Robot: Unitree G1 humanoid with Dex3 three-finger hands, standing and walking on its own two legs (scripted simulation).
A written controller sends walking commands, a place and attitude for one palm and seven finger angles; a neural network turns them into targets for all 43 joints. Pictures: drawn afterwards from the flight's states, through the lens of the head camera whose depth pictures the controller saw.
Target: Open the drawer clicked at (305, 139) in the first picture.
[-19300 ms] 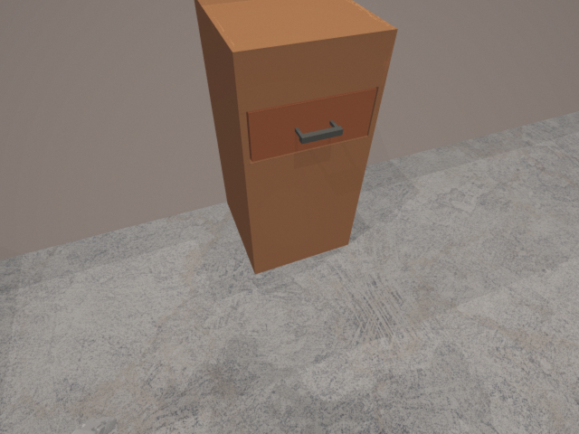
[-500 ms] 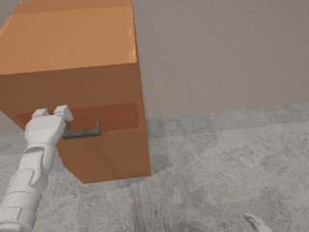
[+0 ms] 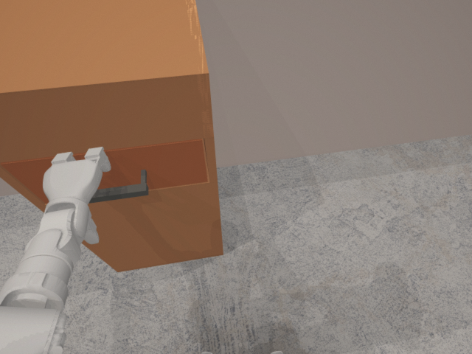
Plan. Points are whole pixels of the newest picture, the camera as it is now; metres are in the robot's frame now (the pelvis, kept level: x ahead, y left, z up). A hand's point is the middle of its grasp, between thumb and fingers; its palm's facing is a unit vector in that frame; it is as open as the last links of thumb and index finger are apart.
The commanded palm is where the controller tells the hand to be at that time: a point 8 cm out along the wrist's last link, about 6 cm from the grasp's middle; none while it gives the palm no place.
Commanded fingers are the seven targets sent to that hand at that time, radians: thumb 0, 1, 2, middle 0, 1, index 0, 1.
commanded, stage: move the hooked fingers above the handle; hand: left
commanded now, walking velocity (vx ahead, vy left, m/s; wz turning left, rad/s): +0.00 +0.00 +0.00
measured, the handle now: (117, 185) +0.45 +0.27 -0.07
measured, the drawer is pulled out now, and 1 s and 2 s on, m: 0.00 0.00 0.00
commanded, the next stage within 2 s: none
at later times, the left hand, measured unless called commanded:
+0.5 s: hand (94, 189) +0.40 +0.28 +0.00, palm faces -0.05 -0.02 -1.00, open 13.7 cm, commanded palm +0.38 +0.27 +0.05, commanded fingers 0.00 -0.50 0.30 -0.30 -1.20 -0.30 -1.20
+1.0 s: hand (93, 193) +0.40 +0.28 -0.01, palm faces -0.07 -0.02 -1.00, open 13.8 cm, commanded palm +0.38 +0.27 +0.05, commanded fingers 0.00 -0.50 0.30 -0.30 -1.20 -0.30 -1.20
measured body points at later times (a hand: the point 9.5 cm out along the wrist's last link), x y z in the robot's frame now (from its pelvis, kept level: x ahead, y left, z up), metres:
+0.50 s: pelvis -0.01 +0.00 +0.00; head +0.06 +0.01 +0.44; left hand +0.40 +0.27 +0.05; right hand +0.05 -0.26 -0.13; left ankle -0.03 +0.07 -0.70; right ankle -0.01 -0.12 -0.70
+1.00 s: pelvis +0.00 -0.01 +0.00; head +0.08 -0.01 +0.44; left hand +0.40 +0.28 +0.04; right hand +0.06 -0.28 -0.13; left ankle -0.03 +0.07 -0.70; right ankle -0.01 -0.12 -0.70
